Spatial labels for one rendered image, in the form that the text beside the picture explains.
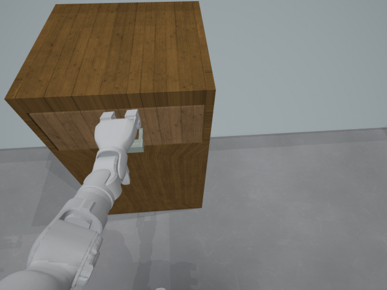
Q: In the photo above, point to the left robot hand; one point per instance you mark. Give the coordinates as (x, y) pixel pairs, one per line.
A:
(119, 133)

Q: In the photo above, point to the robot left upper arm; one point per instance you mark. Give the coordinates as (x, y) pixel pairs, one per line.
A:
(65, 258)

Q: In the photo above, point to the left robot forearm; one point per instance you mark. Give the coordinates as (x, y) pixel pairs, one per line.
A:
(93, 201)

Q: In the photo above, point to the handle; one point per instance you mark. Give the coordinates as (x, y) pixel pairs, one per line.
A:
(138, 145)

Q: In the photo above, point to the cabinet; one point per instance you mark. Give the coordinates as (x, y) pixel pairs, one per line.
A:
(119, 56)

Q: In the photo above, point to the drawer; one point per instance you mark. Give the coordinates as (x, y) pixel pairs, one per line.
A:
(161, 125)

